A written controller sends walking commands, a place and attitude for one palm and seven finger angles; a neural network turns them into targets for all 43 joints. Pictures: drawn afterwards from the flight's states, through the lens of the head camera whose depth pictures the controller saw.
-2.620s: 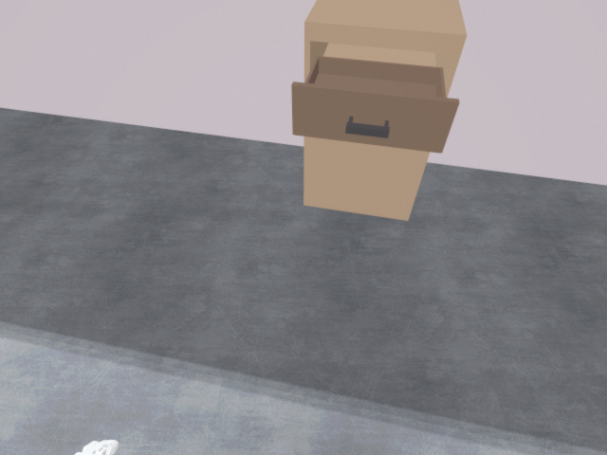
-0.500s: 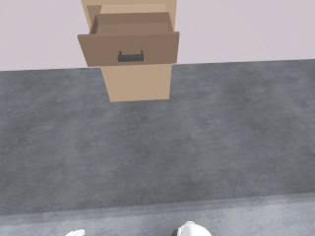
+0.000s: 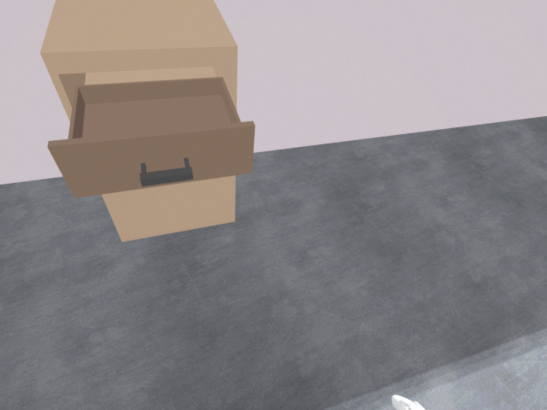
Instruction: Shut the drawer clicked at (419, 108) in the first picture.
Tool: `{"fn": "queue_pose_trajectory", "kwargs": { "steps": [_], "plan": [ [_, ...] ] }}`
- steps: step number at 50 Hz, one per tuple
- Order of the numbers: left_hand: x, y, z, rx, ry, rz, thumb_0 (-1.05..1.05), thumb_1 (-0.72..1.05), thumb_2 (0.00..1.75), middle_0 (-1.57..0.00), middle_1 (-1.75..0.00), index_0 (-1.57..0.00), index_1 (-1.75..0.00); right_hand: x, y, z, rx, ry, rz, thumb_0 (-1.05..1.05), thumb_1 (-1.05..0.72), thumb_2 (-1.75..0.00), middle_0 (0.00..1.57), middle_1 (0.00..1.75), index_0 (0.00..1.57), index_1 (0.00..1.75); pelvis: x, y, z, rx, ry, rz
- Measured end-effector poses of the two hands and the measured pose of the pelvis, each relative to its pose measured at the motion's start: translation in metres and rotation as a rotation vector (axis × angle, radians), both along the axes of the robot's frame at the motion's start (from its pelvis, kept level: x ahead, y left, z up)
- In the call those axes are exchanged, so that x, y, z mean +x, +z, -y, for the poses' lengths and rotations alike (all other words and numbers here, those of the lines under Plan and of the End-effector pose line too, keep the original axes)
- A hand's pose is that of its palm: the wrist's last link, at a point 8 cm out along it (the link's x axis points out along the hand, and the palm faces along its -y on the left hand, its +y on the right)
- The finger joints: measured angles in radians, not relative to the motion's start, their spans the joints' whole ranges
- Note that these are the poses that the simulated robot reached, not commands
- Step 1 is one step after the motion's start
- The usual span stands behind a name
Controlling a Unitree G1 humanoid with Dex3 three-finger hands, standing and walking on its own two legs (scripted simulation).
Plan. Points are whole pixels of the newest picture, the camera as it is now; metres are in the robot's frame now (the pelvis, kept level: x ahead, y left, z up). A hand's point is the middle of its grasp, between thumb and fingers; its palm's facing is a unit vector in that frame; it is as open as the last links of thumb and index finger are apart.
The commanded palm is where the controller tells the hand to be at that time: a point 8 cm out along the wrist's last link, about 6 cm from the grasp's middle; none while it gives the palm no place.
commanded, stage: walk to a spot facing it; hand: left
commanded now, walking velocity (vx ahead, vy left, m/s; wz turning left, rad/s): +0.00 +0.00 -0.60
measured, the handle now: (166, 170) +0.62 +0.31 -0.09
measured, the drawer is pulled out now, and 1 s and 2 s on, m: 0.30 0.30 0.30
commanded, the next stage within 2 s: turn to face it in 0.26 s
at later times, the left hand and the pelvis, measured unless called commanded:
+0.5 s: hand (223, 324) +0.30 +0.11 -0.16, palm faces -0.28 -0.93 -0.22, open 7.4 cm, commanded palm none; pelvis +0.11 -0.03 -0.01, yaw -14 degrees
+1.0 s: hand (150, 384) +0.18 +0.21 -0.17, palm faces +0.07 -0.97 -0.23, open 7.4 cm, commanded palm none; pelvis +0.13 +0.00 +0.01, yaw +1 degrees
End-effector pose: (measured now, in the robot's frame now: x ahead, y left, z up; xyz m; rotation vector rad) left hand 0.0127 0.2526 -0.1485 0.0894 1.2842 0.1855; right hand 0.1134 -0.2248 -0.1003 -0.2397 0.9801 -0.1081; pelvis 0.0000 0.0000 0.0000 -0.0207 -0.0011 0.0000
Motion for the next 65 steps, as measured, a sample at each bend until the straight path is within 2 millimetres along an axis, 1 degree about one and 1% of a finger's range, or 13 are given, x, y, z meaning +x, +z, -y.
{"fn": "queue_pose_trajectory", "kwargs": {
  "steps": [7, 11, 15, 19, 23, 30, 34, 40, 46, 51, 57, 62, 65],
  "plan": [
    [0.089, 0.010, -0.003, -0.015, -0.129, 0.009, 0.01, 0.91, 0.90, -0.20, -0.30, -0.19, -0.30, -0.062, -0.002, 0.007, -0.032, -0.206, -0.218, 0.00, -0.94, -0.90, 0.21, 0.30, 0.20, 0.30, 0.039, 0.012, -0.011, -0.014, -0.094, -0.007],
    [0.145, 0.009, 0.014, -0.025, -0.217, 0.031, 0.01, 0.91, 0.90, -0.20, -0.30, -0.19, -0.30, -0.100, -0.007, 0.010, -0.025, -0.307, -0.349, 0.00, -0.93, -0.90, 0.21, 0.30, 0.20, 0.30, 0.058, 0.010, -0.008, -0.010, -0.145, -0.004],
    [0.204, 0.007, 0.042, -0.021, -0.324, 0.068, 0.01, 0.91, 0.90, -0.20, -0.30, -0.19, -0.30, -0.129, -0.020, 0.011, 0.014, -0.411, -0.444, 0.00, -0.92, -0.90, 0.20, 0.30, 0.20, 0.30, 0.076, 0.001, 0.002, 0.005, -0.200, 0.002],
    [0.261, 0.003, 0.074, 0.003, -0.411, 0.168, 0.01, 0.91, 0.90, -0.20, -0.30, -0.19, -0.30, -0.143, -0.044, 0.016, 0.072, -0.483, -0.506, 0.00, -0.91, -0.90, 0.20, 0.30, 0.20, 0.30, 0.095, -0.019, 0.021, 0.021, -0.236, 0.008],
    [0.285, 0.010, 0.089, 0.025, -0.423, 0.228, 0.00, 0.91, 0.90, -0.20, -0.30, -0.20, -0.30, -0.122, -0.056, 0.022, 0.090, -0.498, -0.497, 0.01, -0.91, -0.90, 0.20, 0.30, 0.20, 0.30, 0.103, -0.020, 0.026, -0.001, -0.245, 0.022],
    [0.284, 0.018, 0.096, 0.004, -0.387, 0.219, 0.00, 0.91, 0.90, -0.20, -0.30, -0.20, -0.30, -0.054, -0.046, 0.014, 0.118, -0.435, -0.352, 0.01, -0.91, -0.90, 0.20, 0.30, 0.20, 0.30, 0.119, -0.006, 0.025, -0.010, -0.204, 0.013],
    [0.271, 0.009, 0.084, -0.039, -0.294, 0.220, 0.00, 0.91, 0.90, -0.20, -0.30, -0.20, -0.30, -0.027, -0.043, 0.005, 0.096, -0.357, -0.351, 0.01, -0.93, -0.90, 0.20, 0.30, 0.20, 0.30, 0.127, -0.008, 0.015, -0.022, -0.147, 0.015],
    [0.225, -0.010, 0.041, -0.037, -0.158, 0.095, 0.00, 0.91, 0.90, -0.20, -0.30, -0.20, -0.30, 0.001, -0.032, -0.001, 0.038, -0.270, -0.335, 0.01, -0.93, -0.90, 0.21, 0.30, 0.20, 0.30, 0.132, -0.008, 0.000, -0.020, -0.082, -0.002],
    [0.179, 0.002, 0.005, 0.020, -0.065, -0.017, 0.01, 0.91, 0.90, -0.20, -0.30, -0.20, -0.30, 0.024, -0.014, 0.006, -0.001, -0.206, -0.324, 0.01, -0.92, -0.90, 0.21, 0.30, 0.20, 0.30, 0.133, 0.007, -0.004, -0.021, -0.033, -0.016],
    [0.158, 0.013, -0.009, 0.067, -0.003, -0.037, 0.01, 0.91, 0.90, -0.20, -0.30, -0.19, -0.30, 0.044, -0.010, 0.021, -0.023, -0.148, -0.304, 0.01, -0.91, -0.90, 0.21, 0.30, 0.20, 0.30, 0.131, 0.011, 0.001, -0.022, 0.021, -0.014],
    [0.156, 0.024, -0.001, 0.108, 0.042, 0.026, 0.01, 0.91, 0.90, -0.20, -0.30, -0.19, -0.30, 0.067, -0.016, 0.048, -0.030, -0.078, -0.274, 0.00, -0.91, -0.90, 0.21, 0.30, 0.20, 0.30, 0.123, 0.008, 0.018, -0.006, 0.090, -0.005],
    [0.155, 0.033, 0.024, 0.143, 0.074, 0.114, 0.01, 0.91, 0.90, -0.20, -0.30, -0.19, -0.30, 0.089, -0.031, 0.073, -0.009, -0.014, -0.238, 0.01, -0.91, -0.90, 0.21, 0.30, 0.20, 0.30, 0.115, 0.000, 0.043, 0.015, 0.150, 0.001],
    [0.142, 0.036, 0.042, 0.164, 0.096, 0.144, 0.00, 0.91, 0.90, -0.20, -0.30, -0.20, -0.30, 0.104, -0.041, 0.085, 0.006, 0.024, -0.214, 0.01, -0.91, -0.90, 0.20, 0.30, 0.20, 0.30, 0.110, -0.005, 0.058, 0.026, 0.186, 0.009]
  ]
}}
